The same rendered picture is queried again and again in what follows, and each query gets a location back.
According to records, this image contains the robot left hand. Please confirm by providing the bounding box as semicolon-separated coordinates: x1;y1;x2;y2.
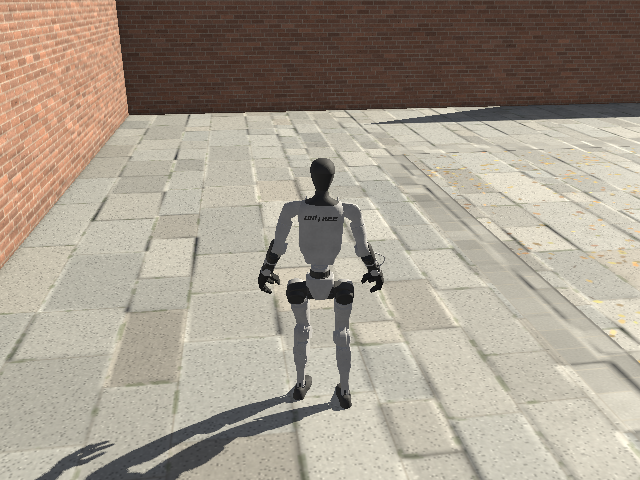
258;270;280;294

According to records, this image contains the right robot upper arm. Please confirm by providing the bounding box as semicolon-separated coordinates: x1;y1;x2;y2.
342;202;371;257

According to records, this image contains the robot right thigh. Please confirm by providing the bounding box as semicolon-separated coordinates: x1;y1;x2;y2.
333;279;354;347

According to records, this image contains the robot right hand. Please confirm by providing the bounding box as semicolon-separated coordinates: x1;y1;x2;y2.
361;270;384;293

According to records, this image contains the left robot foot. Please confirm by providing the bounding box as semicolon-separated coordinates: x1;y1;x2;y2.
293;375;312;400

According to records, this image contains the robot left forearm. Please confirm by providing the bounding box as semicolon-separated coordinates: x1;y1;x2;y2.
261;239;281;276

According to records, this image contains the robot right forearm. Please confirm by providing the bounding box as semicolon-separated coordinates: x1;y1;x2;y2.
361;242;381;276

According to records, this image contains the left robot upper arm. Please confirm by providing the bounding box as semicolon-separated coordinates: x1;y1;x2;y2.
271;201;301;255

